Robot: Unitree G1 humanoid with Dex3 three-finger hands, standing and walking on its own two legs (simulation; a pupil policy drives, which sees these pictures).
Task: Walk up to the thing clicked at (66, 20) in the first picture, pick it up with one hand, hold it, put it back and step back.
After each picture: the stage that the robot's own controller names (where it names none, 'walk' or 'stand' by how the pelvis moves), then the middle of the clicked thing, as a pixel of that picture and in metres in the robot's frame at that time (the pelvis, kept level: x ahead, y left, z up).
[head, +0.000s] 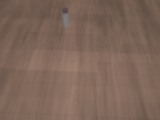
stand; (65, 18) +1.67 +0.19 -0.65
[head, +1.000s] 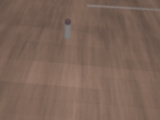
walk; (67, 29) +1.55 +0.09 -0.64
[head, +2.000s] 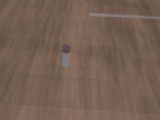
walk; (65, 56) +0.97 +0.08 -0.64
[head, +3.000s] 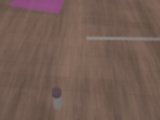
walk; (57, 99) +0.58 +0.14 -0.65
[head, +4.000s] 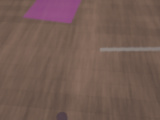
stand; out of the picture +0.40 +0.16 -0.63
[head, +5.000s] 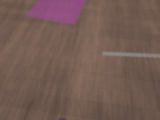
stand; out of the picture +0.36 +0.14 -0.65
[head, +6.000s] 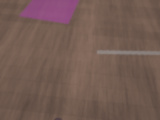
stand; out of the picture +0.36 +0.16 -0.66
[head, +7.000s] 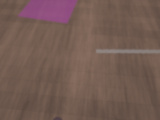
stand; out of the picture +0.36 +0.16 -0.66
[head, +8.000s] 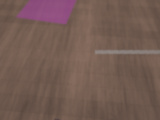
stand; out of the picture +0.35 +0.17 -0.66
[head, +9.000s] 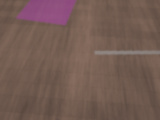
go down; out of the picture +0.35 +0.17 -0.66
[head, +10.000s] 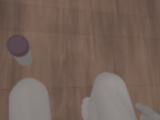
go down; (22, 53) +0.43 +0.19 -0.28
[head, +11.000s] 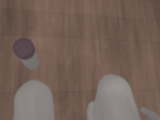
approach; (28, 56) +0.44 +0.19 -0.27
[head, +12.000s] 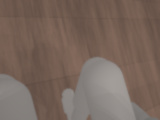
close in; out of the picture +0.43 +0.23 -0.17
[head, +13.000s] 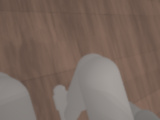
close; out of the picture +0.44 +0.24 -0.16
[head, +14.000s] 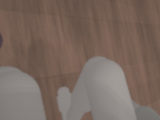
lift; out of the picture +0.38 +0.22 -0.17
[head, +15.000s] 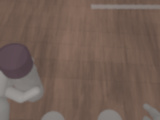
lift; (25, 78) +0.32 +0.17 +0.04
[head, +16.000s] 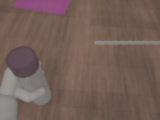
hold; (33, 80) +0.32 +0.16 +0.06
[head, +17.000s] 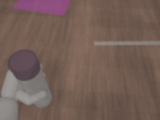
hold; (34, 83) +0.31 +0.16 +0.05
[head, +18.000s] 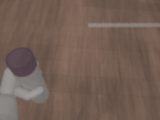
crouch; (31, 80) +0.34 +0.16 -0.01
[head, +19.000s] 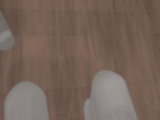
lower; out of the picture +0.49 +0.21 -0.03
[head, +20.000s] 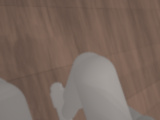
lower; out of the picture +0.46 +0.25 -0.17
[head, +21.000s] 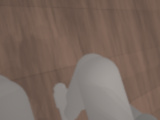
lower; out of the picture +0.44 +0.25 -0.17
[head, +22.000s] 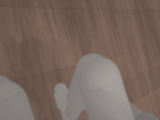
lower; out of the picture +0.43 +0.25 -0.17
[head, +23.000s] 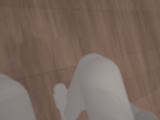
lower; out of the picture +0.43 +0.25 -0.17
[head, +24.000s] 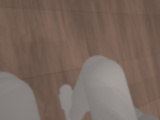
draw back; out of the picture +0.42 +0.23 -0.16
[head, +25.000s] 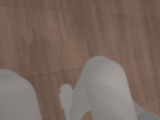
rise; out of the picture +0.43 +0.22 -0.17
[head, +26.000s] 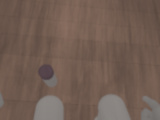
walk; (49, 77) +0.42 +0.16 -0.41
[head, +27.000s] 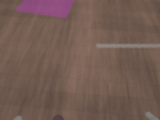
stand; out of the picture +0.36 +0.14 -0.59
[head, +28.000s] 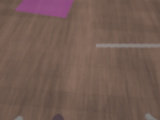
stand; out of the picture +0.36 +0.14 -0.60
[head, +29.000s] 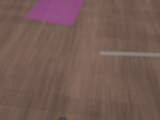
stand; out of the picture +0.38 +0.13 -0.64
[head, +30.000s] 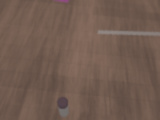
walk; (63, 107) +0.42 +0.10 -0.63
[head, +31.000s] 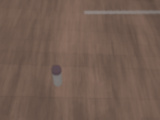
walk; (57, 76) +0.63 +0.16 -0.64
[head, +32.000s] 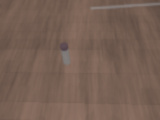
stand; (65, 54) +0.96 +0.21 -0.64
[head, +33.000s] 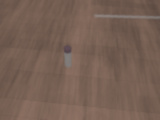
stand; (67, 56) +1.01 +0.13 -0.65
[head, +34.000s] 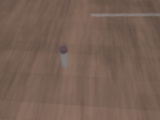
stand; (64, 57) +1.01 +0.17 -0.66
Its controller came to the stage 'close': yes
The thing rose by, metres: 0.68
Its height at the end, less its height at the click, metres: +0.00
